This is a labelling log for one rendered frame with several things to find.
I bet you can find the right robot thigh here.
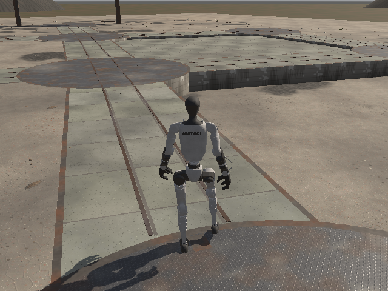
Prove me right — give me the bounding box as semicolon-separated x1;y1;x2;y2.
202;168;215;198

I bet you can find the humanoid robot head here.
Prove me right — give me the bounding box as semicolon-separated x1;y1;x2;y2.
182;96;203;125

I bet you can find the robot left forearm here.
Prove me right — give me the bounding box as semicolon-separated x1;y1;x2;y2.
160;146;171;170

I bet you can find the right robot upper arm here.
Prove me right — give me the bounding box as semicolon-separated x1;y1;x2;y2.
206;122;222;156

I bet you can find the robot left hand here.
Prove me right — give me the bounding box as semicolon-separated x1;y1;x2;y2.
159;167;173;180

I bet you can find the robot right forearm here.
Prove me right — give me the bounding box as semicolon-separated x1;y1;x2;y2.
216;147;229;176

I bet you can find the left robot upper arm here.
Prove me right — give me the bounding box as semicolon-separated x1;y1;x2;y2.
165;122;180;155

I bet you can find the robot right hand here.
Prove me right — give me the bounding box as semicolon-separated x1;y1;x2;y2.
217;174;231;190

